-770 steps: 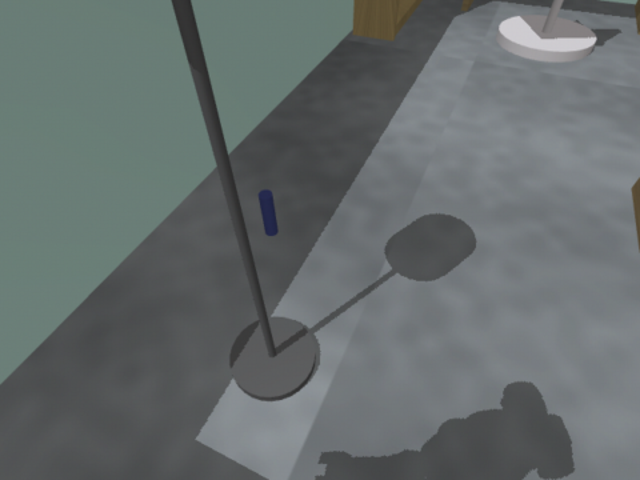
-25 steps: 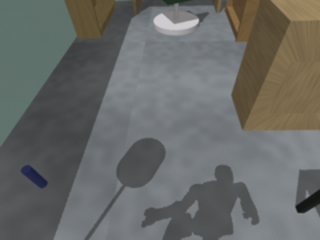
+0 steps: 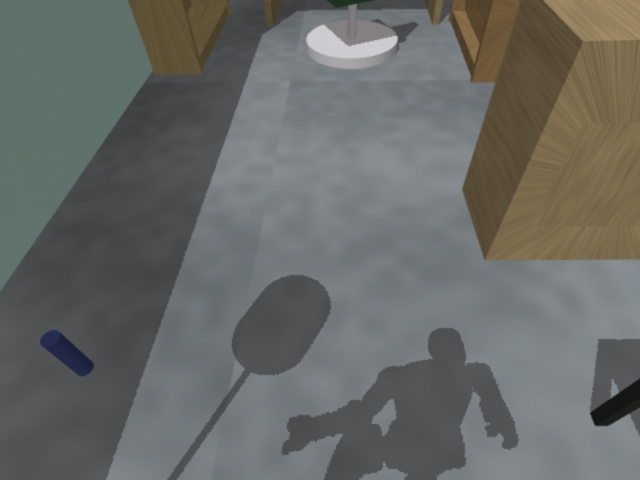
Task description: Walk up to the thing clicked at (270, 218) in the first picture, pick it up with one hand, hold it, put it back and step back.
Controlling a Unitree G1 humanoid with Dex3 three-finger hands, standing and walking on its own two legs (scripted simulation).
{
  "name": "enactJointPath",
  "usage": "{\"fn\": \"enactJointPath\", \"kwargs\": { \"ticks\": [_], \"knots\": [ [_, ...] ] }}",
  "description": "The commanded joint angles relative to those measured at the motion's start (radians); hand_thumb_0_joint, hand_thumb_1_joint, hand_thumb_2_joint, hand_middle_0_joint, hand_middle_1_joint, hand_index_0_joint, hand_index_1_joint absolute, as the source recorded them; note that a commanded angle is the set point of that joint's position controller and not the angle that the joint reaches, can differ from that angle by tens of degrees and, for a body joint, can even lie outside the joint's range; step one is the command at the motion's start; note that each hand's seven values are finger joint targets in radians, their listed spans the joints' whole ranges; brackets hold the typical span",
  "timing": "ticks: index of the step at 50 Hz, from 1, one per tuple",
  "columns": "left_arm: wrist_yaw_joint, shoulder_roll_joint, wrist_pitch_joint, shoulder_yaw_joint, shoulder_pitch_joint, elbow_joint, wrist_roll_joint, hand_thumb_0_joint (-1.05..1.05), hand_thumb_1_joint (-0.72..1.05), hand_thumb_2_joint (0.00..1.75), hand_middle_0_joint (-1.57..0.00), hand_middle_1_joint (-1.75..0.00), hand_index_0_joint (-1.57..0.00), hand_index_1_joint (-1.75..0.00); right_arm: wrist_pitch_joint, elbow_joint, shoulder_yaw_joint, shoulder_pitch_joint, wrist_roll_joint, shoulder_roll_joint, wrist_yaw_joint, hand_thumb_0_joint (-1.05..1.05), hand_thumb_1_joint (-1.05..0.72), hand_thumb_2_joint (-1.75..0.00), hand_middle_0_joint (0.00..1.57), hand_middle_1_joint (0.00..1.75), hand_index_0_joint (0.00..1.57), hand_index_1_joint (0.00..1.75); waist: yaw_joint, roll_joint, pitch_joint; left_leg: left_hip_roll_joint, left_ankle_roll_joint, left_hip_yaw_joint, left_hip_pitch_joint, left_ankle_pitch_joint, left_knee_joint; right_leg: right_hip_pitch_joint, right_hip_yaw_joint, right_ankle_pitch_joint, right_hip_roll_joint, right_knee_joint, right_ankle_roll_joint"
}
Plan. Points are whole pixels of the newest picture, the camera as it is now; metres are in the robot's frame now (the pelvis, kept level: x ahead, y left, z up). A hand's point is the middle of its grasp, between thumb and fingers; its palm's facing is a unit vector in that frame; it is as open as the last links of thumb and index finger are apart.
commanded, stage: stand
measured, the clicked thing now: (68, 354) +0.63 +0.84 -0.68
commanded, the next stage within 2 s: walk up in 0.70 s
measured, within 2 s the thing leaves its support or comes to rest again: neither
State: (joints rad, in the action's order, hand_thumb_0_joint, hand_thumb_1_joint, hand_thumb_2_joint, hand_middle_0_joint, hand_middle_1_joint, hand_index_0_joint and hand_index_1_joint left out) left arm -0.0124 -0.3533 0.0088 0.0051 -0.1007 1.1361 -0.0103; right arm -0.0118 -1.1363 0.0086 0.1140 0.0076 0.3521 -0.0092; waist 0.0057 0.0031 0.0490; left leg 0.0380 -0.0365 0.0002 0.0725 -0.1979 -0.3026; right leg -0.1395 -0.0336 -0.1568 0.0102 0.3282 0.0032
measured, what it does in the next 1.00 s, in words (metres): shifts its weight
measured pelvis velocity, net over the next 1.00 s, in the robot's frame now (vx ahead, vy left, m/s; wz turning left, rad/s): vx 0.06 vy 0.03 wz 0.01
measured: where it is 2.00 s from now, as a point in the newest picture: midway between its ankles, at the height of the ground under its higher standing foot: (324, 400)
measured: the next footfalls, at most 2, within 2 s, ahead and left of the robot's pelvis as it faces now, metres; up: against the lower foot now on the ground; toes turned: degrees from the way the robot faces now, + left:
right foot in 1.34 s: +0.40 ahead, -0.09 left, +0.00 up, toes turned -4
left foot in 1.80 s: +0.55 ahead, +0.17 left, +0.00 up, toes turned +3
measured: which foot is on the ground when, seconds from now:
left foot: down 0.00-1.00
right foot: down 0.00-1.00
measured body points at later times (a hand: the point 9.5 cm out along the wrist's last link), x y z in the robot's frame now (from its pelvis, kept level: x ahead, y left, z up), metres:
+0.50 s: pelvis +0.00 +0.00 +0.00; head +0.01 +0.00 +0.45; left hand +0.08 +0.30 -0.13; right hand +0.08 -0.30 -0.13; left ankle -0.02 +0.14 -0.75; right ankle +0.01 -0.12 -0.75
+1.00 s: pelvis +0.06 +0.03 -0.02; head +0.07 +0.04 +0.43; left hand +0.07 +0.36 -0.14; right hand +0.14 -0.30 -0.13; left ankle +0.04 +0.14 -0.75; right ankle +0.01 -0.11 -0.75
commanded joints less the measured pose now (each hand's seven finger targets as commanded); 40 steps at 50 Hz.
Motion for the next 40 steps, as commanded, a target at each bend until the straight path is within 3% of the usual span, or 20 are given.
{"fn": "enactJointPath", "kwargs": {
  "ticks": [1,34,35,36,38,40],
  "knots": [
    [0.018,-0.222,0.023,-0.042,0.043,-0.056,0.004,0.0,0.9,0.9,-0.2,-0.3,-0.2,-0.3,-0.017,0.056,-0.043,-0.031,0.003,0.211,0.017,0.0,-0.9,-0.9,0.2,0.3,0.2,0.3,-0.005,-0.001,-0.076,0.1,0.042,-0.072,0.028,0.134,0.051,0.049,0.108,0.13,0.124,-0.046,0.021],
    [0.018,-0.221,0.021,-0.045,0.032,-0.055,0.005,0.0,0.9,0.9,-0.2,-0.3,-0.2,-0.3,-0.016,0.062,-0.041,-0.021,0.002,0.215,0.018,0.0,-0.9,-0.9,0.2,0.3,0.2,0.3,-0.002,0.012,-0.071,0.102,0.045,-0.073,0.021,0.127,0.053,0.056,0.111,0.128,0.124,-0.046,0.02],
    [-0.012,-0.304,0.034,-0.109,-0.023,-0.116,-0.015,0.0,0.9,0.9,-0.2,-0.3,-0.2,-0.3,-0.035,0.116,-0.103,0.039,0.025,0.292,-0.003,0.0,-0.9,-0.9,0.2,0.3,0.2,0.3,-0.001,-0.006,-0.178,0.058,0.118,-0.062,0.003,-0.357,-0.038,0.066,0.104,-0.372,0.067,0.032,0.055],
    [-0.021,-0.307,0.035,-0.117,-0.037,-0.109,-0.027,0.0,0.9,0.9,-0.2,-0.3,-0.2,-0.3,-0.038,0.112,-0.114,0.046,0.034,0.304,-0.012,0.0,-0.9,-0.9,0.2,0.3,0.2,0.3,0.005,0.017,-0.12,0.078,0.14,-0.096,0.081,-0.512,-0.052,-0.001,0.142,-0.519,0.092,0.062,0.075],
    [-0.036,-0.289,0.036,-0.123,-0.025,-0.131,-0.028,0.0,0.9,0.9,-0.2,-0.3,-0.2,-0.3,-0.036,0.146,-0.112,-0.002,0.035,0.278,-0.023,0.0,-0.9,-0.9,0.2,0.3,0.2,0.3,0.021,0.011,0.015,0.072,0.135,-0.103,0.221,-0.524,-0.073,-0.094,0.2,-0.574,0.113,0.053,0.09],
    [-0.04,-0.279,0.042,-0.128,-0.053,-0.141,-0.026,0.0,0.9,0.9,-0.2,-0.3,-0.2,-0.3,-0.046,0.178,-0.117,-0.045,0.037,0.245,-0.027,0.0,-0.9,-0.9,0.2,0.3,0.2,0.3,0.042,-0.024,0.084,0.057,0.119,-0.086,0.322,-0.347,-0.137,-0.053,0.271,-0.484,0.156,0.026,0.126]
  ]
}}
